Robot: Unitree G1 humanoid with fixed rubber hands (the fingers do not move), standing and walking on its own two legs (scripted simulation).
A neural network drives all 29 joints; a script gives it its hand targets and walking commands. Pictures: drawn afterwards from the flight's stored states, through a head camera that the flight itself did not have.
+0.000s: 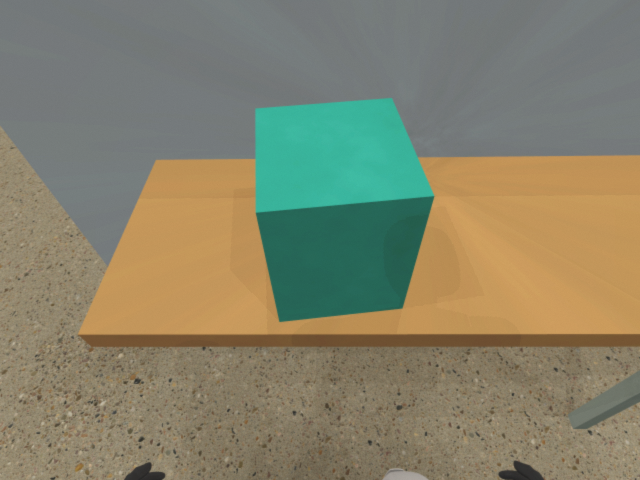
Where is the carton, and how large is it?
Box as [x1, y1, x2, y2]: [255, 98, 433, 321]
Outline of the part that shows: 391,98 255,108 256,216 279,321 402,308 433,199 433,194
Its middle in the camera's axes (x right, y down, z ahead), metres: +0.02 -0.04 +0.59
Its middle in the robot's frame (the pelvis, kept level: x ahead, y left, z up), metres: +0.48 +0.01 +0.04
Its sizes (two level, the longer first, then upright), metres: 0.210 0.200 0.250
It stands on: a table, 0.67 m high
